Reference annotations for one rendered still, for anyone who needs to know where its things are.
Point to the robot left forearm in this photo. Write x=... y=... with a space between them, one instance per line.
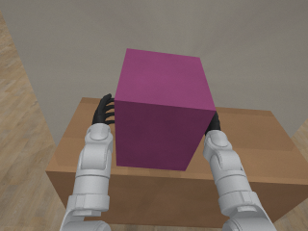
x=90 y=192

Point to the robot left upper arm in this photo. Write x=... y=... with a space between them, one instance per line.
x=87 y=225

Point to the robot right hand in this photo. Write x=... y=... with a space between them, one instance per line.
x=214 y=124

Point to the pedestal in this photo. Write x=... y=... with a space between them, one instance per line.
x=274 y=167

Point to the robot right upper arm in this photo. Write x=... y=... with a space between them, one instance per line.
x=248 y=224

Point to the carton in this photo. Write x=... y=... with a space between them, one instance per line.
x=163 y=107

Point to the robot right forearm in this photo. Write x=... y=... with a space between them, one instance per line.
x=236 y=198

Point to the robot left hand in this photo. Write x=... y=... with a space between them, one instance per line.
x=100 y=114

